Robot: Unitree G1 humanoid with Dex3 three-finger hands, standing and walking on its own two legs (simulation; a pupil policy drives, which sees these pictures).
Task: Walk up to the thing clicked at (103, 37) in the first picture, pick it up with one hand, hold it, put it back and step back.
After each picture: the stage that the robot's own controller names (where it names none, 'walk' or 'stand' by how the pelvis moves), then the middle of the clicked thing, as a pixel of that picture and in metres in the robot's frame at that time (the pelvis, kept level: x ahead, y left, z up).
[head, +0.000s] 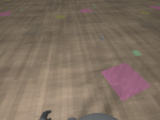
stand; (102, 38) +2.10 -0.31 -0.72
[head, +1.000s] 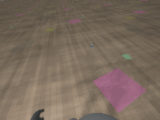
walk; (91, 46) +1.97 +0.09 -0.69
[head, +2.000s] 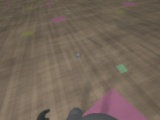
walk; (78, 56) +1.32 +0.36 -0.71
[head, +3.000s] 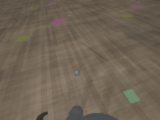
walk; (76, 74) +0.84 +0.30 -0.72
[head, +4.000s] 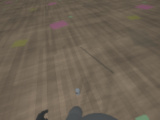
walk; (77, 91) +0.52 +0.22 -0.71
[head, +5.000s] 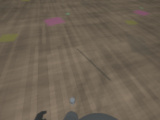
stand; (72, 101) +0.36 +0.18 -0.70
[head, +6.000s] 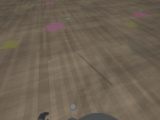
stand; (73, 107) +0.32 +0.18 -0.72
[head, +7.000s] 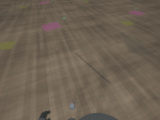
stand; (72, 106) +0.32 +0.20 -0.73
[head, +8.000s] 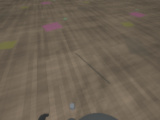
stand; (72, 106) +0.32 +0.19 -0.73
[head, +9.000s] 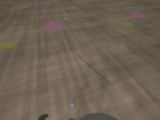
stand; (72, 106) +0.32 +0.19 -0.73
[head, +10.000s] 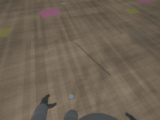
go down; (71, 97) +0.34 +0.19 -0.70
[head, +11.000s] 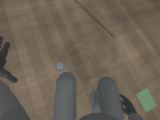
go down; (60, 67) +0.39 +0.24 -0.29
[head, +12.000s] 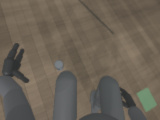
close in; (59, 65) +0.39 +0.24 -0.27
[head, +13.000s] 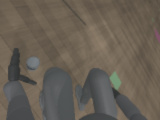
close in; (32, 64) +0.37 +0.27 -0.21
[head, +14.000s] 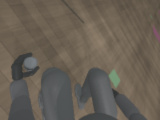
close; (30, 64) +0.37 +0.27 -0.21
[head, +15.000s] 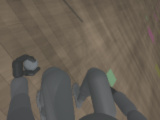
lift; (30, 65) +0.35 +0.27 -0.23
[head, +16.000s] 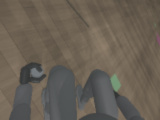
lift; (36, 73) +0.29 +0.26 -0.22
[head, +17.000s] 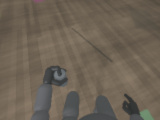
lift; (61, 78) +0.31 +0.19 +0.00
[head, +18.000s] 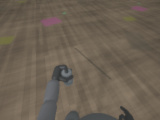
hold; (67, 77) +0.33 +0.16 +0.02
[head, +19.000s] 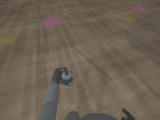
hold; (67, 79) +0.32 +0.16 +0.00
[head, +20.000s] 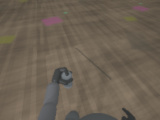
crouch; (67, 80) +0.32 +0.17 +0.00
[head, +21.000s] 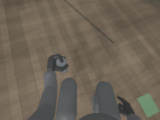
crouch; (62, 65) +0.40 +0.20 -0.10
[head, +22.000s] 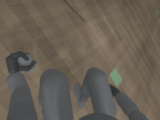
lower; (27, 64) +0.38 +0.29 -0.22
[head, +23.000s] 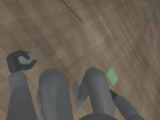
lower; (26, 62) +0.38 +0.28 -0.22
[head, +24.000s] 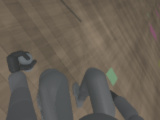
lower; (26, 62) +0.38 +0.28 -0.22
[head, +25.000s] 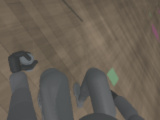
lower; (27, 63) +0.37 +0.29 -0.22
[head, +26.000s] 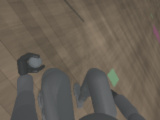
open; (33, 64) +0.36 +0.26 -0.22
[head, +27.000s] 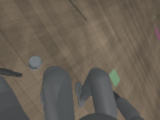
rise; (34, 63) +0.35 +0.26 -0.22
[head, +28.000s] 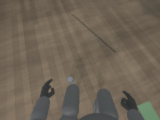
walk; (70, 80) +0.37 +0.20 -0.49
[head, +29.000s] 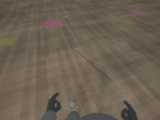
stand; (72, 105) +0.33 +0.17 -0.66
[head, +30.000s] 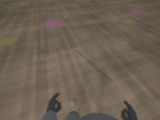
stand; (72, 105) +0.33 +0.18 -0.66
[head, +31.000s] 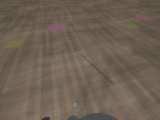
stand; (75, 106) +0.35 +0.16 -0.72
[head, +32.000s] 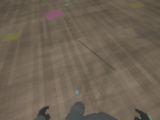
walk; (77, 93) +0.38 +0.19 -0.69
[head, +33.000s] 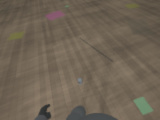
walk; (80, 81) +0.60 +0.19 -0.71
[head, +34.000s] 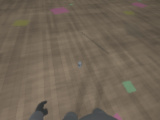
stand; (79, 64) +0.95 +0.14 -0.70
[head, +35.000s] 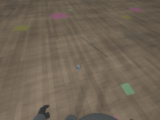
stand; (78, 67) +0.95 +0.19 -0.71
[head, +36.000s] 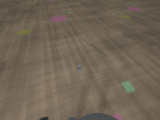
stand; (79, 67) +0.99 +0.20 -0.72
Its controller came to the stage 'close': yes
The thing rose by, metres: 0.70
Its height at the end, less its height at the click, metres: +0.00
